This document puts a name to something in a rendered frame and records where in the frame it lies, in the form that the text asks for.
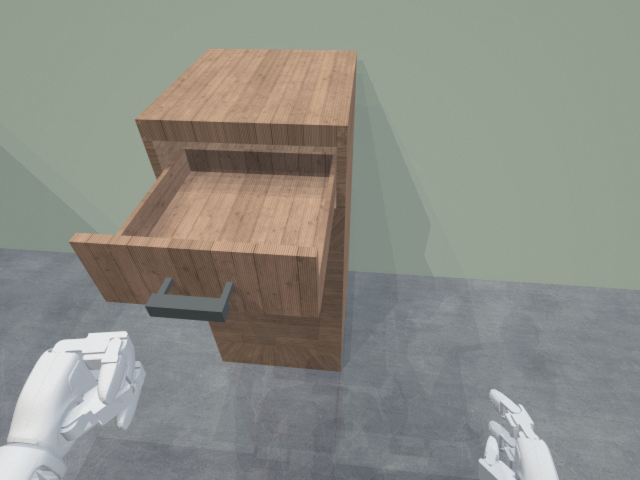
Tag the handle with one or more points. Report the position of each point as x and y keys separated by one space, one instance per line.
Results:
x=189 y=307

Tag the cabinet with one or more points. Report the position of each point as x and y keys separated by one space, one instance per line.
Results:
x=266 y=99

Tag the drawer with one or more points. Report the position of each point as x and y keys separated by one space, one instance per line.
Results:
x=261 y=219

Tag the right robot hand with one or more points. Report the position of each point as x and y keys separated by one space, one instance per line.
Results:
x=526 y=457

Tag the left robot forearm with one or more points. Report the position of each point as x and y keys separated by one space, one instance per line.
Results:
x=22 y=461

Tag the left robot hand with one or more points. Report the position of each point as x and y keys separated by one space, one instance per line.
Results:
x=99 y=369

